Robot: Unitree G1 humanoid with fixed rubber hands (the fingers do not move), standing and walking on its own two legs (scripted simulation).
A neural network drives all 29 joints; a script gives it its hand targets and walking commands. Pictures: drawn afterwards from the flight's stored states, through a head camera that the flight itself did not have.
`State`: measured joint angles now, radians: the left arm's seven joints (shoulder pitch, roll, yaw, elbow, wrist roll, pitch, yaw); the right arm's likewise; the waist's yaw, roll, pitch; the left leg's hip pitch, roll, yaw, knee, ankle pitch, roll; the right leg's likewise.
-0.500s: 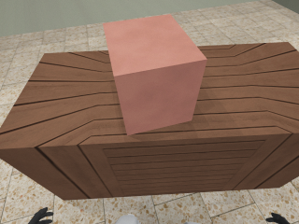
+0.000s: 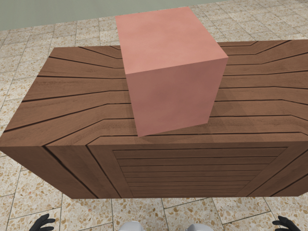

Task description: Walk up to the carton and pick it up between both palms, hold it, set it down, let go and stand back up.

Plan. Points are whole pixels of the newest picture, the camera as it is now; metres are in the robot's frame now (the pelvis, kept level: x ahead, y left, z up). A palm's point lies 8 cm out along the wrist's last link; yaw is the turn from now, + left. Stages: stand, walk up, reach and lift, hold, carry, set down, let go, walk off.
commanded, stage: walk up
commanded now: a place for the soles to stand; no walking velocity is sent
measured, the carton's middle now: (163, 71) +0.58 -0.01 +0.07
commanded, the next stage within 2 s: none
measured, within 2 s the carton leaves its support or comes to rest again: neither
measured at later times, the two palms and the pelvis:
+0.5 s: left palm out of the picture +0.09 +0.33 -0.07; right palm out of the picture +0.10 -0.33 -0.08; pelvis +0.00 -0.01 +0.00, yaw +1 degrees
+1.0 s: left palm out of the picture +0.09 +0.36 -0.10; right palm out of the picture +0.11 -0.30 -0.05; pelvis +0.02 +0.03 +0.00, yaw +3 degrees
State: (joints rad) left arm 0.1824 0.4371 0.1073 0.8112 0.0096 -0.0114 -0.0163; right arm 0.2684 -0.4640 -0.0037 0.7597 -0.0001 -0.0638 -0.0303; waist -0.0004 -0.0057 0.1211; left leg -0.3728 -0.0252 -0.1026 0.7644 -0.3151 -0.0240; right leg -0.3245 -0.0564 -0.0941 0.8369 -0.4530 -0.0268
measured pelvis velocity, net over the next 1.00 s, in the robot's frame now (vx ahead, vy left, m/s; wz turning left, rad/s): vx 0.02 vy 0.03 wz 0.05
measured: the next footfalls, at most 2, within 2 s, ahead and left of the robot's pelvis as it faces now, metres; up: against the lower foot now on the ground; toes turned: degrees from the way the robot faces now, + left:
right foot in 1.34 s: +0.18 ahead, -0.15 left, +0.00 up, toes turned -2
left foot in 1.82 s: +0.18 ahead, +0.09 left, +0.00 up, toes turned -2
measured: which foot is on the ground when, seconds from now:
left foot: down 0.00-1.00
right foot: down 0.00-0.94, up 0.96-1.00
